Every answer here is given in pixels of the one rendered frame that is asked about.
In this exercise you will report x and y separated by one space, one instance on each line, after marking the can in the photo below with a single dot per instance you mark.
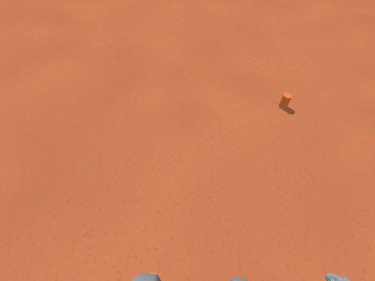
285 100

